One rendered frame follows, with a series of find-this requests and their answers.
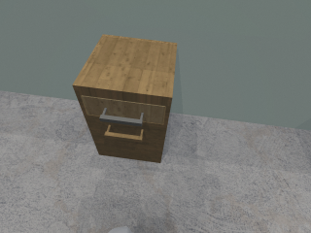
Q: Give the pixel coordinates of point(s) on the drawer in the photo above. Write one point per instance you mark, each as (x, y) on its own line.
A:
(119, 108)

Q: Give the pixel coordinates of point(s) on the handle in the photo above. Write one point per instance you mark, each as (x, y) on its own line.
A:
(121, 120)
(125, 137)

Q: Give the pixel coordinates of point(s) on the cabinet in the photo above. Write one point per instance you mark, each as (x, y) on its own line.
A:
(133, 70)

